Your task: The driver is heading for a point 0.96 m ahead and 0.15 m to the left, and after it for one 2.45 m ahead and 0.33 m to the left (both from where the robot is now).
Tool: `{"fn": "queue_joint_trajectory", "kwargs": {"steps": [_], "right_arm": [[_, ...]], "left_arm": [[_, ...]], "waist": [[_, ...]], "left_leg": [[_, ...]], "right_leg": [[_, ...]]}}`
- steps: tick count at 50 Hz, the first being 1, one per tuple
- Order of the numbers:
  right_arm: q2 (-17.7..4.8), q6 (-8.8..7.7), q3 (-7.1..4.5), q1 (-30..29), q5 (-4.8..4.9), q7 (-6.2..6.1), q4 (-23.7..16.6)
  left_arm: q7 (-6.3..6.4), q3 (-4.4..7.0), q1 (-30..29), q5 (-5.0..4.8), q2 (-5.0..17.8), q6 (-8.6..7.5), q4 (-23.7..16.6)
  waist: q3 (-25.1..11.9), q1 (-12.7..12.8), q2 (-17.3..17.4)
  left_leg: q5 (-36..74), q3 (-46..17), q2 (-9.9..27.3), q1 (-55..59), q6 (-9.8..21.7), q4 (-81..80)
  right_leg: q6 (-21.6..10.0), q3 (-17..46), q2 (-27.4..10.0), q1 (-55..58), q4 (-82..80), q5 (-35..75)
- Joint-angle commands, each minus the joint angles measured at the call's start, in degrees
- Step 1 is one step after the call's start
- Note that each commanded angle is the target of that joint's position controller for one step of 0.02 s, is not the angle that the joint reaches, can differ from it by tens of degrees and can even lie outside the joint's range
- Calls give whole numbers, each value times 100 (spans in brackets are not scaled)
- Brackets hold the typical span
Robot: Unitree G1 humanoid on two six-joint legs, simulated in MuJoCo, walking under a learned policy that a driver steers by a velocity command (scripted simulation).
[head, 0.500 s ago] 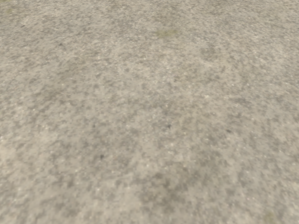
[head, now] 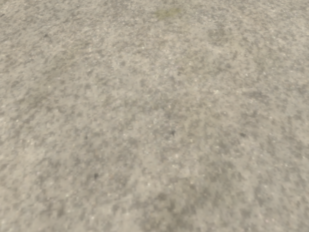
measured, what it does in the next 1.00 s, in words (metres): walks ahead: left foot, then right foot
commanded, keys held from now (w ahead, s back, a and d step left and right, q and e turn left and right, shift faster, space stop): w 0.80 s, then w+q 0.20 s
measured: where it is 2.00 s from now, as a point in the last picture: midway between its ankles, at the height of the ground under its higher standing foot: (134, 116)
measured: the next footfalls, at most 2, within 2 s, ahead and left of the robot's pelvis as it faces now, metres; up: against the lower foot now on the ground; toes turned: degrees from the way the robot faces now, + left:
left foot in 0.44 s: +0.42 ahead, +0.09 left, +0.00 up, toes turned +4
right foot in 1.00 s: +0.72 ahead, -0.09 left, +0.00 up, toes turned +0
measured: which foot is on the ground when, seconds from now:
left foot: up 0.00-0.42, down 0.44-1.00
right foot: down 0.00-0.46, up 0.48-0.98, down 1.00-1.00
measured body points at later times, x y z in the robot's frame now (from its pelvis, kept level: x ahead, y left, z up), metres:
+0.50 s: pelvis +0.28 +0.02 -0.01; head +0.31 +0.03 +0.44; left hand +0.21 +0.25 -0.16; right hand +0.45 -0.21 -0.12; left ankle +0.38 +0.09 -0.73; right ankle +0.08 -0.07 -0.67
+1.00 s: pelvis +0.55 +0.00 +0.00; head +0.58 -0.01 +0.44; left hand +0.75 +0.22 -0.11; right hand +0.46 -0.24 -0.15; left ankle +0.38 +0.09 -0.73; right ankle +0.68 -0.09 -0.73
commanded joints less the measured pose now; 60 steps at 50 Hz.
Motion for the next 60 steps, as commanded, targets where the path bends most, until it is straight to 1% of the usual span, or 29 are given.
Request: {"fn": "queue_joint_trajectory", "kwargs": {"steps": [1,3,7,12,17,20,21,22,23,24,25,26,27,29,31,34,40,44,47,48,49,50,51,52,53,54,55,57,60], "right_arm": [[-439,-69,-121,-240,-72,52,-435],[-298,73,-111,-101,-152,117,-409],[-292,215,-112,-844,-178,186,-691],[-233,200,-12,-2128,-89,225,-1145],[-335,156,10,-2767,-61,195,-1409],[-479,84,-61,-2353,-66,135,-1345],[-575,49,-121,-1744,-74,91,-1154],[-716,-6,-204,-758,-127,38,-824],[-1193,-43,-340,283,-272,-29,-617],[-1633,-6,-448,433,-275,4,-581],[-1340,64,-392,-111,-62,49,-669],[-1016,55,-290,-750,-12,60,-778],[-708,12,-206,-1010,-36,79,-789],[-402,-65,-100,-1028,-12,35,-643],[-465,-155,-90,-698,-5,15,-493],[-681,-193,-116,-396,3,7,-392],[-647,-170,-58,193,-3,6,-260],[-688,-123,-54,585,-40,-42,-128],[-848,-87,-106,411,-90,-89,-161],[-902,-83,-125,251,-95,-90,-199],[-949,-78,-142,121,-71,-72,-227],[-869,-83,-124,34,-17,-47,-290],[-456,-90,-26,193,139,-16,-554],[-256,-38,-30,703,221,-42,-585],[-731,44,-160,279,76,-66,-546],[-662,49,-172,-77,35,-16,-615],[-494,68,-160,-202,23,21,-645],[-376,214,-176,-182,-100,114,-670],[-277,355,-173,-535,-115,204,-866]], "left_arm": [[20,111,819,-59,514,-64,112],[60,24,989,-76,295,-137,270],[100,31,1541,-102,498,-217,483],[96,-28,1965,-99,469,-210,590],[161,-22,2414,-51,557,-176,795],[208,14,2248,-6,681,-148,815],[206,30,2188,3,732,-129,821],[192,21,2094,-27,718,-106,794],[166,-42,2084,-87,534,-113,604],[87,-116,2801,-297,-18,-100,558],[113,34,2241,-143,563,-71,559],[88,57,1746,-128,553,-99,378],[76,43,1552,-114,453,-118,352],[28,29,1682,30,252,17,407],[-26,30,1660,65,153,131,391],[-70,36,986,70,210,225,137],[-102,-41,-327,-30,172,200,-319],[-82,-49,-914,-38,251,147,-576],[-61,-14,-824,-64,390,47,-674],[-34,23,-464,-69,465,3,-594],[13,84,231,-53,567,-50,-386],[83,183,1220,39,802,-130,-103],[166,326,2086,212,1397,-173,-69],[112,391,1968,165,1666,-85,-100],[98,282,1384,54,1137,-13,-212],[85,164,902,-1,706,-30,-288],[81,111,689,7,515,-60,-295],[132,56,776,-36,341,-129,-168],[140,77,1149,-97,425,-272,-19]], "waist": [[-201,302,-366],[-183,103,-526],[85,100,-436],[305,351,-430],[371,515,-449],[119,235,-521],[-198,-18,-529],[-695,-428,-376],[-1409,-736,114],[-2031,-349,1412],[-1560,-273,322],[-738,-65,191],[-368,75,-49],[-173,387,98],[-167,457,119],[77,415,129],[260,79,199],[327,-110,235],[256,62,304],[106,253,334],[-242,559,264],[-844,949,19],[-1777,1092,-779],[-2248,795,-1669],[-1466,597,-714],[-694,477,-381],[-373,351,-389],[-164,158,-632],[-107,99,-578]], "left_leg": [[713,-219,464,-2107,123,777],[789,-143,516,-1730,11,461],[1265,86,601,-2331,-180,-134],[2156,392,458,-2350,-284,-1758],[2143,519,255,-2286,-47,-2598],[1481,644,-65,-1503,234,-2911],[1351,709,-253,-805,353,-3081],[1608,674,-262,441,510,-3414],[1205,-645,943,1976,824,-3448],[860,-3556,2481,3290,1695,-4185],[378,-3566,2141,2732,1470,-4504],[469,-2633,1970,1864,1274,-4644],[1050,-2079,1725,1207,1113,-4855],[1726,-1244,1295,464,812,-5061],[2227,-953,1192,333,820,-5151],[2194,-672,1103,363,844,-5421],[2919,-236,909,874,701,-5466],[3521,-460,1069,1532,791,-5111],[4249,-618,1198,1781,734,-4642],[4814,-589,1151,1683,640,-4281],[5241,-497,986,1516,540,-3536],[4661,-294,671,840,417,-2361],[2421,25,117,-618,223,-488],[-875,15,-545,-1970,161,811],[-380,-344,-67,-2266,244,1183],[168,-335,147,-2268,230,1014],[479,-298,316,-2105,204,800],[699,-227,461,-1848,97,609],[1107,-116,524,-2184,11,542]], "right_leg": [[-697,2310,-1698,1701,-2008,-34],[-604,1757,-1445,1331,-2138,650],[-704,1325,-1345,1406,-2367,1292],[-606,882,-1125,1573,-2430,2063],[-602,824,-1370,2483,-2197,2756],[-473,665,-1447,2817,-1372,4479],[-407,598,-1384,2810,-637,5036],[-293,416,-1172,2359,497,4723],[-185,228,-879,1133,2217,2787],[46,169,296,-904,4322,-1826],[-70,984,0,-1393,4640,-1652],[-93,966,-264,-1548,4437,-1078],[-82,941,-449,-1358,4130,-734],[31,905,-651,-809,3616,-530],[142,793,-661,-721,3385,-460],[310,647,-808,-1278,2846,48],[428,330,-716,-1523,1120,1013],[366,295,-554,-1601,514,933],[225,349,-412,-1179,138,403],[153,315,-272,-597,-41,188],[60,222,-96,330,-355,208],[-104,459,-353,1784,-535,421],[-444,2288,-1964,3445,-720,-348],[-905,4302,-2913,4042,-1448,-473],[-707,3808,-2596,3244,-1572,-1143],[-533,2924,-2337,2351,-1763,-1066],[-366,2269,-2079,1809,-1960,-633],[-175,1405,-1773,1279,-2126,52],[-198,789,-1727,1314,-2240,873]]}}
